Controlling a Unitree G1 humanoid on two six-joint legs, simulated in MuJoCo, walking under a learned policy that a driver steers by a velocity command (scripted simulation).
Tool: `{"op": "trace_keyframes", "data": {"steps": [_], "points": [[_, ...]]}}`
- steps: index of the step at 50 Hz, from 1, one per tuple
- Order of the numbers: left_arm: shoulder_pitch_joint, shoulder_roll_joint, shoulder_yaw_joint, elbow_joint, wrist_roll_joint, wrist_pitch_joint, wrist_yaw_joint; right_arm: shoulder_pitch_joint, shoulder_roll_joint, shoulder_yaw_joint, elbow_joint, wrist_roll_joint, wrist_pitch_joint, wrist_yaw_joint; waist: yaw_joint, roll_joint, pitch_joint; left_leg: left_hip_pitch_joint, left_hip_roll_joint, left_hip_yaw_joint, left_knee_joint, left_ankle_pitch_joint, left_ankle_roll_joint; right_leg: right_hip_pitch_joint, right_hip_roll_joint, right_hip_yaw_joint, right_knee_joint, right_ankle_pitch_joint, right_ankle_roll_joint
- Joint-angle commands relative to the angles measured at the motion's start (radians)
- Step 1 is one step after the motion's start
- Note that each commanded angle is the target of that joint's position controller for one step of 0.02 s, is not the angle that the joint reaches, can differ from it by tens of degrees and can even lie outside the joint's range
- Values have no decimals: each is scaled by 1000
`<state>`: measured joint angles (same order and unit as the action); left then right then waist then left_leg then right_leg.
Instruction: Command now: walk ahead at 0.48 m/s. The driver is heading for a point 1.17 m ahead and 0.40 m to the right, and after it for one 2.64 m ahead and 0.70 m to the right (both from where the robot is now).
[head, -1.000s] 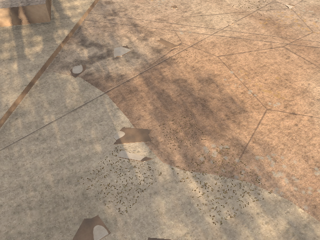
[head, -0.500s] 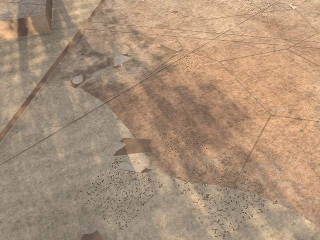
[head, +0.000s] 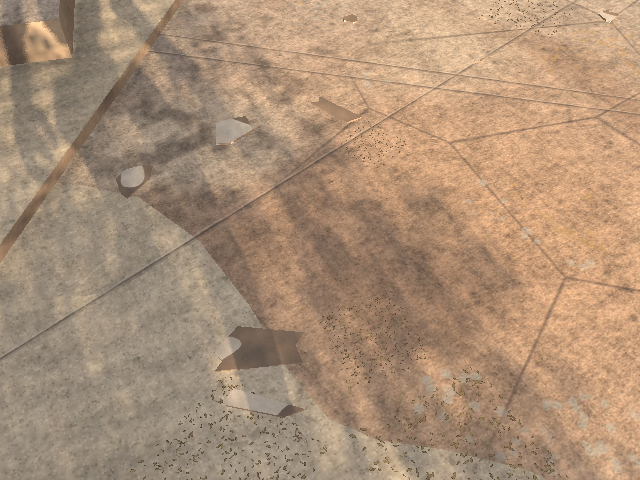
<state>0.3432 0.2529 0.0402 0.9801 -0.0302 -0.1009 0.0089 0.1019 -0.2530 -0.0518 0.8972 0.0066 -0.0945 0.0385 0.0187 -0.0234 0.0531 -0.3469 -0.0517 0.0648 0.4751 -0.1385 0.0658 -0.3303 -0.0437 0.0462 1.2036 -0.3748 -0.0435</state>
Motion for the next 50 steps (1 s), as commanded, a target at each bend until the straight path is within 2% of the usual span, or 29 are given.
{"op": "trace_keyframes", "data": {"steps": [1, 3, 6, 10, 15, 17, 18, 19, 20, 21, 22, 23, 24, 25, 26, 27, 28, 30, 33, 36, 39, 43, 44, 45, 46, 47, 48, 49, 50], "points": [[39, 78, 29, -61, 6, -4, 8, 22, -76, -12, -22, -16, -22, 4, 5, 87, -80, 179, 272, -342, -322, -3, 176, -210, -109, 49, 7, 97, -7], [16, 62, 29, -78, 11, 15, 11, 49, -89, -13, 1, -7, -27, -1, 17, 89, -41, 113, 263, -284, -366, 13, 190, -221, -125, 33, -65, 108, 10], [-109, 75, 31, -129, 23, 22, 12, 102, -136, -21, 22, -10, -26, -26, -5, 67, 5, 128, 264, -232, -402, 38, 194, -333, -135, 22, -228, 258, 45], [-238, 54, 18, -165, 17, 14, -9, 156, -159, -23, 37, -7, -22, -42, -53, 59, 11, 169, 232, -97, -406, 107, 141, -299, -95, -21, -480, 477, 41], [-375, 56, 7, -237, 5, 14, -40, 246, -170, -26, 77, 1, -1, -44, -99, 47, 39, 374, 294, -34, -358, 141, 116, -362, -60, -27, -607, 445, 6], [-391, 68, 8, -264, 6, 13, -57, 247, -181, -31, 76, 2, 16, -46, -91, 56, 36, 452, 320, -15, -296, 231, 97, -371, -43, -46, -627, 352, -21], [-374, 81, 13, -272, 7, 14, -64, 233, -193, -35, 68, 3, 23, -48, -74, 71, 19, 471, 323, 1, -242, 365, 86, -331, -22, -71, -630, 297, -37], [-328, 104, 24, -272, 9, 16, -68, 217, -208, -39, 58, 3, 31, -52, -42, 91, -21, 478, 320, 22, -153, 560, 72, -249, 12, -106, -627, 248, -56], [-208, 137, 46, -249, 9, 19, -68, 197, -212, -40, 47, 1, 43, -57, 27, 93, -94, 454, 298, 58, 18, 723, 50, -89, 58, -139, -650, 247, -80], [-35, 203, 82, -205, 6, 23, -59, 205, -193, -30, 28, -8, 49, -65, 96, 61, -191, 326, 254, 93, 257, 696, 13, 168, 71, -99, -663, 274, -118], [92, 323, 117, -194, 13, 31, -44, 270, -110, 0, -20, -24, 31, -60, 90, -130, -327, -79, 135, 114, 657, 312, -55, 563, -172, 345, -686, 179, -268], [87, 300, 102, -207, 6, 27, -46, 269, -68, 20, -30, -26, -12, -45, 64, -211, -429, -341, -23, -69, 873, -410, -75, 737, -313, 794, -882, 93, -378], [70, 226, 80, -211, 15, 24, -44, 179, -161, -4, -53, 13, -46, -28, 94, -153, -354, -452, 47, -176, 930, -374, -44, 706, -282, 694, -905, 77, -320], [17, 189, 71, -223, 19, 20, -39, 117, -169, -4, -73, 30, -64, -24, 79, -89, -243, -468, 94, -159, 885, -290, -24, 574, -241, 538, -905, 149, -281], [-52, 170, 64, -241, 22, 19, -39, 97, -160, -5, -74, 16, -68, -31, 37, 7, -168, -423, 133, -151, 787, -223, -24, 418, -201, 430, -920, 244, -257], [-103, 137, 53, -261, 29, 17, -38, 97, -171, -16, -69, -1, -58, -38, 0, 18, -130, -346, 165, -152, 702, -184, -30, 301, -167, 356, -945, 334, -237], [-127, 132, 50, -275, 36, 18, -37, 107, -164, -19, -73, -7, -43, -39, -27, -4, -115, -291, 172, -155, 664, -167, -41, 226, -148, 336, -970, 376, -239], [-118, 152, 56, -279, 26, 14, -29, 114, -136, -18, -85, -20, -20, -42, -43, -12, -100, -260, 166, -138, 581, -134, -77, 150, -127, 283, -996, 451, -253], [-68, 188, 69, -271, 16, 17, -7, 3, -115, -13, -129, -26, -11, -47, -17, -14, -60, -282, 138, -123, 365, 38, -119, 103, -87, 221, -1009, 452, -231], [-26, 191, 71, -262, 12, 26, 4, -102, -89, -3, -164, -17, -18, -40, 25, -46, -47, -203, 89, -113, 140, 222, -122, 66, -41, 189, -993, 352, -179], [21, 191, 73, -243, 6, 32, 6, -168, -105, -5, -199, -3, -26, -31, 49, -62, -41, -164, 66, -129, 51, 259, -112, 103, -63, 245, -961, 299, -161], [25, 185, 75, -246, 10, 49, 17, -147, -156, -22, -210, 1, -45, -17, 21, -90, -50, -120, 60, -155, -14, 116, -75, 222, -108, 356, -838, 322, -144], [14, 179, 73, -252, 11, 54, 17, -95, -166, -29, -197, 1, -50, -18, -8, -104, -67, -50, 55, -139, -37, 87, -57, 225, -99, 367, -796, 356, -134], [2, 151, 63, -263, 14, 56, 15, 3, -191, -43, -174, -7, -55, -24, -57, -97, -128, 106, 69, -135, -64, 90, -26, 199, -49, 343, -694, 406, -107], [-7, 98, 41, -285, 26, 53, 10, 152, -241, -58, -160, -23, -58, -32, -123, -22, -264, 363, 214, -261, -31, 48, 36, 84, 12, 270, -443, 320, -71], [131, 37, 24, -306, 0, 43, 8, 264, -316, -81, -131, -27, -39, -35, -78, 286, -397, 729, 441, -686, -78, -126, 195, -290, 162, 128, -109, -104, 7], [146, 122, 32, -298, -9, 40, 11, 259, -241, -65, -134, 0, -32, -28, -84, 293, -369, 725, 483, -848, -147, -324, 194, -438, 91, 142, 50, -220, 16], [53, 189, 50, -302, -8, 44, 11, 212, -170, -46, -153, 1, -27, -31, -107, 179, -236, 604, 440, -705, -168, -346, 149, -477, 47, 141, 99, -130, 23], [-12, 190, 53, -316, 0, 50, 13, 158, -151, -38, -162, -8, -19, -32, -95, 103, -149, 470, 398, -562, -184, -234, 118, -451, 9, 100, 87, -54, 29]]}}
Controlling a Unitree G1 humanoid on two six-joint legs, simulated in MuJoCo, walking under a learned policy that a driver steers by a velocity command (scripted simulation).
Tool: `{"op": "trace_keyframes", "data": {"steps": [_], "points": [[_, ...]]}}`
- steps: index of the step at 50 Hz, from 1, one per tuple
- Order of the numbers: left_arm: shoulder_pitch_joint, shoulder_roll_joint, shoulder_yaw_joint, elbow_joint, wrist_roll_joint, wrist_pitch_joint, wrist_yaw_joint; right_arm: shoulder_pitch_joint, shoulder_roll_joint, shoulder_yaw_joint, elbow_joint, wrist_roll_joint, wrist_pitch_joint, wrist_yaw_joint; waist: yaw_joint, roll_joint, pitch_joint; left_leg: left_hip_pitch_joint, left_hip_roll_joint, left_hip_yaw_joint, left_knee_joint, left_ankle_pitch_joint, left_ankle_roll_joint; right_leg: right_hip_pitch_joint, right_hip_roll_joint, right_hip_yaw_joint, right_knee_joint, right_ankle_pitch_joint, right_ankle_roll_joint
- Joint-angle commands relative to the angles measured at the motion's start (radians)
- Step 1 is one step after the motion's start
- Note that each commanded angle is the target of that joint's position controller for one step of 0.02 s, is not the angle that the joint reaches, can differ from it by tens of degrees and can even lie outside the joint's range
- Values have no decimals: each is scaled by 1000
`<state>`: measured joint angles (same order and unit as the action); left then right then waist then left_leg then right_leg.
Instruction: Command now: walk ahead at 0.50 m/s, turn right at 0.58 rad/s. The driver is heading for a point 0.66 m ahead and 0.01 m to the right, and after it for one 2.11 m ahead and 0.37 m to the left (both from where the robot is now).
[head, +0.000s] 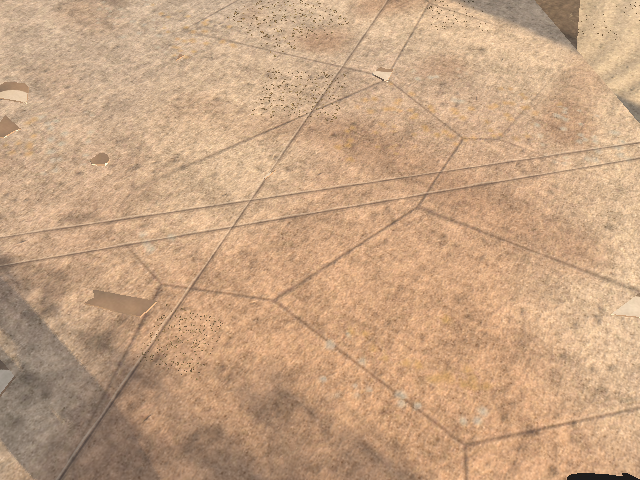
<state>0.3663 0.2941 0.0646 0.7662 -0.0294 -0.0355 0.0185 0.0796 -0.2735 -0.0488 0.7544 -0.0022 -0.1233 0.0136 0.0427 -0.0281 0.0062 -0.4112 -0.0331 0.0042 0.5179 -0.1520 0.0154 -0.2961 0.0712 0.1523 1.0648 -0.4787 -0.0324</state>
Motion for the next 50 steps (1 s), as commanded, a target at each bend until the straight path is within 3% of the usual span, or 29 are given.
{"op": "trace_keyframes", "data": {"steps": [1, 2, 4, 7, 12, 15, 17, 19, 20, 21, 22, 23, 24, 25, 26, 27, 29, 32, 34, 37, 41, 43, 45, 47, 48, 49, 50], "points": [[-76, 136, 31, -117, 12, -15, 1, 146, -111, -35, -14, -6, 14, -6, -102, 91, -37, 425, 340, -408, -255, -111, 161, -463, -134, -11, 180, 103, 19], [-73, 117, 33, -124, 9, -11, -5, 130, -98, -29, -9, -13, 12, -8, -76, 122, -20, 360, 313, -334, -279, -43, 152, -417, -163, -12, 149, 137, 17], [-63, 75, 26, -132, -2, 2, -13, 125, -96, -32, 5, -7, 6, -8, -61, 147, -6, 303, 284, -225, -327, 22, 159, -387, -183, -42, 110, 161, 20], [-116, 51, 18, -172, 6, 10, -15, 137, -135, -47, 25, -1, 0, -10, -61, 113, 11, 304, 301, -131, -365, 136, 186, -436, -201, -50, 16, 236, 37], [-234, 31, 7, -208, 6, -3, -41, 153, -167, -53, 41, 2, 15, -15, -100, 90, 32, 341, 269, 50, -366, 236, 152, -400, -186, -111, -250, 478, 29], [-328, 9, -5, -244, 6, -9, -57, 223, -186, -54, 71, 16, 28, -12, -134, 76, 61, 382, 286, 78, -361, 240, 147, -360, -157, -151, -376, 479, 8], [-358, 20, -3, -264, 5, -11, -65, 249, -204, -58, 89, 28, 40, -8, -128, 84, 79, 441, 316, 81, -340, 295, 143, -351, -138, -165, -431, 410, -18], [-332, 53, 12, -269, 13, -12, -68, 247, -232, -64, 98, 37, 52, -10, -84, 111, 50, 489, 330, 102, -246, 557, 128, -263, -92, -200, -474, 316, -55], [-249, 84, 30, -250, 18, -11, -66, 239, -244, -65, 101, 39, 58, -13, -24, 122, -8, 489, 317, 128, -126, 715, 111, -131, -57, -223, -509, 312, -78], [-95, 128, 57, -203, 18, -8, -59, 237, -228, -57, 102, 37, 63, -18, 58, 106, -96, 417, 282, 168, 57, 767, 84, 106, -19, -239, -563, 384, -108], [69, 200, 83, -167, 19, 2, -41, 243, -181, -35, 81, 11, 56, -21, 123, 25, -212, 178, 242, 179, 341, 478, 44, 426, -145, -63, -517, 450, -154], [65, 298, 89, -165, 20, -3, -35, 366, -45, 14, 49, -7, 35, -2, 15, -239, -350, -221, 61, 109, 710, -396, -13, 729, -438, 474, -606, 308, -337], [96, 197, 63, -176, 26, -11, -38, 286, -146, -10, 75, 33, 13, 7, 93, -106, -418, -294, 62, -82, 829, -450, 0, 712, -473, 578, -707, 255, -336], [47, 165, 48, -162, 34, -22, -41, 180, -181, -24, 33, 66, 7, 10, 91, -82, -247, -364, 98, -78, 843, -374, 11, 586, -436, 390, -722, 355, -284], [-14, 140, 40, -154, 30, -29, -41, 153, -162, -18, 28, 58, 7, 5, 49, -36, -159, -341, 143, -73, 771, -282, 13, 443, -391, 255, -734, 445, -248], [-69, 104, 30, -151, 31, -34, -44, 147, -158, -22, 36, 38, 14, 1, 14, -31, -99, -302, 168, -72, 711, -228, 5, 326, -353, 160, -764, 502, -226], [-121, 73, 25, -146, 40, -52, -44, 214, -131, -25, 61, 37, 45, 0, -44, -56, -73, -189, 189, -90, 669, -147, -9, 193, -324, 63, -846, 502, -211], [-133, 83, 32, -112, 45, -79, -37, 202, -90, -22, 59, 33, 76, -8, -64, -31, -12, -222, 182, -110, 601, -58, -33, 131, -322, -49, -922, 541, -207], [-117, 85, 35, -88, 51, -82, -27, 156, -83, -23, 44, 30, 78, -8, -53, -24, 17, -280, 172, -130, 511, 46, -42, 155, -311, -118, -937, 556, -190], [-117, 98, 37, -70, 47, -81, -18, 88, -66, -18, 25, 25, 68, 8, -31, -22, 40, -267, 153, -94, 323, 215, -35, 176, -284, -220, -951, 553, -153], [-55, 124, 48, -26, 34, -67, -8, -38, -42, -3, -31, 21, 65, 31, 24, -1, 88, -289, 138, -29, 167, 248, -7, 273, -319, -282, -941, 577, -137], [-34, 135, 54, -8, 23, -51, -5, -77, -47, -3, -63, 21, 64, 43, 33, -5, 97, -322, 127, -2, 129, 179, 15, 358, -344, -298, -898, 638, -128], [-43, 154, 60, -2, 17, -33, 2, -79, -61, -10, -88, 23, 65, 55, 14, -26, 78, -290, 96, 41, 106, 80, 46, 413, -358, -321, -818, 839, -108], [-64, 184, 66, -9, 14, -15, 13, 9, -101, -32, -88, 25, 72, 57, -47, -69, -6, -135, 21, 105, 120, -25, 89, 429, -351, -346, -645, 1185, -80], [-81, 190, 65, -12, 11, -7, 17, 135, -143, -57, -63, 28, 74, 52, -121, -63, -75, 38, -22, 120, 85, -17, 120, 385, -325, -368, -469, 1245, -55], [-82, 177, 56, -20, 13, -10, 23, 296, -210, -91, -27, 29, 79, 36, -203, -19, -162, 321, -17, 47, 33, 40, 164, 217, -283, -379, -218, 1084, -14], [-5, 53, 19, -66, 48, -31, 12, 354, -322, -117, -19, 31, 84, 16, -140, 229, -250, 677, 239, -429, 5, -11, 317, -211, -131, -354, 159, 306, 58]]}}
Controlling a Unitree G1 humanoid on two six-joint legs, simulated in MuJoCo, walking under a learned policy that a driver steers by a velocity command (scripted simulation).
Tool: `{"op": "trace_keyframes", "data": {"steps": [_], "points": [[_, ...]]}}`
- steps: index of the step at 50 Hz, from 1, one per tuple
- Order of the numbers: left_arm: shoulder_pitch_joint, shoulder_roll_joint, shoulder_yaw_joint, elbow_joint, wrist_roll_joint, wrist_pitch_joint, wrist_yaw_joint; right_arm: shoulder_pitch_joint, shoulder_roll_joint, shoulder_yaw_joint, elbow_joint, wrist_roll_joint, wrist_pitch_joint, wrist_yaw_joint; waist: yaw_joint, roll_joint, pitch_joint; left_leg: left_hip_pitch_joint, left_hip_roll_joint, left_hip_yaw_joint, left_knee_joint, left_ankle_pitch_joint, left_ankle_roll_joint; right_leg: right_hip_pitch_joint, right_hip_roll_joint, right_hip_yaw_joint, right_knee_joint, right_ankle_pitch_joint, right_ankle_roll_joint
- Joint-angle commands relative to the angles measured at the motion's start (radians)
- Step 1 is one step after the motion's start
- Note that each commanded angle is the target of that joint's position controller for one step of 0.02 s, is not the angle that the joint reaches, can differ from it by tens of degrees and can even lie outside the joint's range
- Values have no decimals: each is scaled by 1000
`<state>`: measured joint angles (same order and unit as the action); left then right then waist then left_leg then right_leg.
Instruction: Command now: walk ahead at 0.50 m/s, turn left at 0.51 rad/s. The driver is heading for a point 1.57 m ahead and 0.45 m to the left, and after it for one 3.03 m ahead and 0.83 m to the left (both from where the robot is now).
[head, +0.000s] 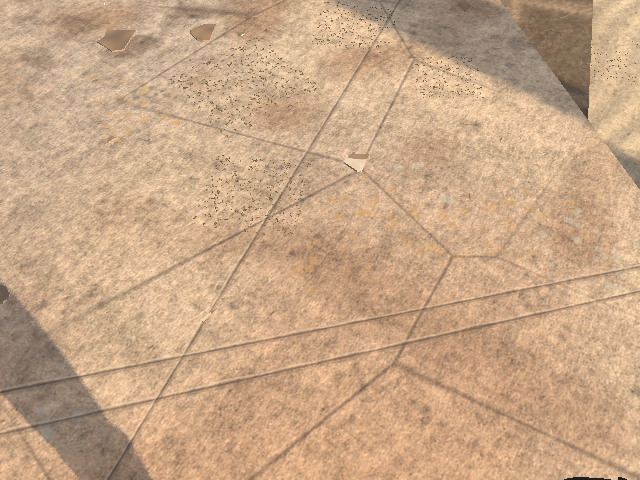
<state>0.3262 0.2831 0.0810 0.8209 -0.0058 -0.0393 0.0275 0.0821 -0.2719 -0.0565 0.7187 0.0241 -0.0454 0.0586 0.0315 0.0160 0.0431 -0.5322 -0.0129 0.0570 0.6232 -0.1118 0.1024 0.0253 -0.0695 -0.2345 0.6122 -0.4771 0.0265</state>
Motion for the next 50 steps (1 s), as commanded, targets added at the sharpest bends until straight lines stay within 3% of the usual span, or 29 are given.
{"op": "trace_keyframes", "data": {"steps": [1, 2, 3, 4, 5, 6, 9, 12, 14, 16, 19, 21, 22, 23, 24, 25, 26, 27, 28, 30, 33, 37, 40, 44, 46, 47, 48, 49, 50], "points": [[17, 56, -16, -138, 9, -69, -13, 352, -308, -95, -16, -3, -9, -23, -127, 176, -445, 954, 352, -922, -272, -155, 353, -733, 140, 279, 799, -140, 3], [-96, 126, 1, -163, -31, -95, -28, 337, -235, -76, -14, -10, -17, -21, -167, 92, -352, 911, 326, -797, -313, -160, 290, -837, 75, 355, 815, -69, -21], [-135, 124, -3, -176, -35, -109, -30, 286, -199, -66, -16, -3, -22, -22, -139, 45, -230, 768, 285, -653, -315, -110, 249, -845, 31, 338, 735, 19, -40], [-142, 121, -1, -168, -10, -113, -22, 214, -168, -57, -29, 0, -22, -24, -89, -16, -151, 612, 242, -549, -320, -22, 214, -794, -9, 328, 638, 80, -38], [-133, 135, 9, -163, 9, -104, -17, 165, -135, -45, -48, -9, -22, -28, -53, -5, -113, 494, 211, -479, -341, 81, 200, -719, -34, 326, 573, 118, -31], [-115, 135, 13, -162, 13, -90, -18, 143, -128, -41, -63, -17, -21, -32, -27, 16, -103, 421, 191, -451, -363, 132, 199, -664, -41, 326, 545, 141, -20], [-117, 95, 3, -170, 23, -61, -15, 151, -160, -51, -64, -14, -25, -48, -12, 22, -82, 304, 156, -361, -391, 250, 201, -626, -33, 292, 413, 210, 25], [-233, 61, -13, -200, 22, -60, -16, 186, -179, -57, -52, -4, -18, -66, -53, 47, -57, 258, 99, -296, -384, 190, 152, -599, 3, 279, 174, 412, 48], [-304, 52, -20, -213, 13, -66, -25, 214, -180, -58, -46, -1, -9, -71, -87, 69, -55, 251, 83, -297, -368, 108, 125, -548, 40, 273, 31, 521, 52], [-353, 67, -16, -227, 1, -74, -35, 250, -184, -59, -34, 3, -2, -74, -108, 79, -53, 277, 103, -345, -346, 49, 117, -520, 62, 283, -41, 550, 49], [-351, 108, 0, -232, -5, -88, -47, 266, -174, -58, -30, 4, 6, -78, -93, 97, -55, 364, 142, -445, -264, -2, 97, -493, 69, 317, -114, 476, 19], [-266, 127, 14, -213, -6, -98, -47, 239, -165, -58, -40, 1, 10, -78, -38, 123, -69, 375, 139, -479, -189, 22, 71, -387, 70, 304, -157, 423, -20], [-174, 152, 29, -192, 3, -103, -41, 233, -132, -47, -50, -3, 8, -76, 8, 111, -124, 346, 92, -451, -85, 58, 41, -236, 47, 308, -176, 420, -53], [-35, 204, 43, -183, 21, -105, -32, 240, -72, -24, -68, -17, 4, -71, 65, 6, -256, 240, 29, -368, 183, -55, 3, 6, -115, 462, -164, 354, -115], [49, 285, 62, -145, 33, -92, -37, 378, -17, -6, -101, 11, -5, -72, 3, -340, -367, -112, -105, -235, 505, -472, -62, 306, -334, 932, -262, 127, -280], [35, 196, 45, -155, 9, -87, -42, 375, -123, -22, -74, 20, -6, -75, 24, -267, -307, -247, -22, -252, 648, -463, -76, 280, -355, 1036, -312, -101, -278], [-3, 134, 27, -165, 5, -81, -37, 269, -180, -39, -83, 13, 0, -75, 53, -166, -184, -277, 12, -236, 687, -366, -83, 170, -309, 875, -323, -78, -234], [-49, 117, 18, -168, 14, -74, -35, 213, -173, -40, -95, 1, 5, -76, 41, -98, -118, -249, 44, -204, 675, -293, -90, 58, -266, 738, -331, 59, -208], [-77, 96, 11, -159, 17, -69, -34, 178, -161, -43, -108, -9, 5, -72, 27, -90, -65, -231, 70, -202, 632, -246, -93, -28, -227, 640, -350, 177, -201], [-94, 78, 4, -146, 20, -73, -30, 188, -125, -42, -115, 5, 14, -60, -3, -136, -44, -165, 105, -184, 578, -202, -95, -112, -182, 506, -395, 286, -189], [-84, 106, 14, -116, 11, -82, -30, 155, -84, -33, -136, 2, 27, -56, -9, -114, -25, -192, 121, -162, 498, -161, -110, -130, -192, 400, -441, 398, -215], [-84, 142, 24, -87, 12, -73, -25, 88, -69, -24, -151, 0, 23, -42, 4, -86, -19, -207, 127, -139, 314, 11, -120, -88, -185, 259, -454, 522, -207], [-59, 162, 27, -63, 6, -62, -20, -10, -50, -14, -171, -1, 12, -23, 41, -75, 8, -160, 111, -84, 152, 124, -104, -71, -172, 165, -450, 551, -183], [6, 191, 33, -19, -16, -43, -26, -94, -45, -10, -211, 2, 7, -5, 55, -72, 42, -115, 76, -39, 25, 48, -59, 8, -211, 130, -423, 645, -174], [4, 220, 40, -8, -28, -33, -25, -62, -75, -24, -214, -7, 7, -3, 11, -100, 9, -16, 24, 0, -13, -49, -17, 51, -223, 106, -330, 939, -164], [-4, 234, 42, -3, -31, -28, -22, 15, -105, -42, -198, -12, 9, -6, -46, -112, -43, 103, -12, 21, -43, -67, 8, 55, -215, 84, -216, 1093, -150], [-12, 223, 34, 1, -32, -23, -18, 171, -148, -68, -151, -11, 12, -14, -134, -95, -127, 334, -50, 36, -108, 10, 40, -12, -183, 47, -36, 1139, -124], [-7, 182, 14, -13, -10, -28, -14, 335, -214, -94, -110, -10, 20, -32, -204, -35, -226, 644, 44, -111, -79, 62, 80, -241, -147, 41, 231, 875, -86], [104, 44, -34, -57, 19, -47, -28, 333, -323, -103, -105, -10, 15, -40, -87, 235, -341, 948, 331, -657, -150, -69, 254, -650, 37, 91, 608, -32, -22]]}}
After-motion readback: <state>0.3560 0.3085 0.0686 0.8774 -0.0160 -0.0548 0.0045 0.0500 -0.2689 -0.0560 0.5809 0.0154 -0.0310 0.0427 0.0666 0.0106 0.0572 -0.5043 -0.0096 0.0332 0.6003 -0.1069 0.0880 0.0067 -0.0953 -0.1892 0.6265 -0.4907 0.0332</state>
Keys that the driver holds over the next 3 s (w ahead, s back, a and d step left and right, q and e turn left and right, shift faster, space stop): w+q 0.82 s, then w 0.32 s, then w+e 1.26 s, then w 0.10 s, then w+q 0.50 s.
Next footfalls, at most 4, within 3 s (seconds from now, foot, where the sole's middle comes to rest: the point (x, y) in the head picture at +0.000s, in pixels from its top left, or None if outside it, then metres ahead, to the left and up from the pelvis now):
0.46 right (388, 475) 0.45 -0.09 -0.75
0.98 left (211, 403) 0.59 0.28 -0.75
1.52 right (246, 255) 0.98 0.25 -0.75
1.98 left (147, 197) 1.16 0.53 -0.75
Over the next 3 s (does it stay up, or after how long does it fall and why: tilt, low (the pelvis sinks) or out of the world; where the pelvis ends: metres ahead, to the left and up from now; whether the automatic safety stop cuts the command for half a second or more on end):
stays up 1.57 0.36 0.01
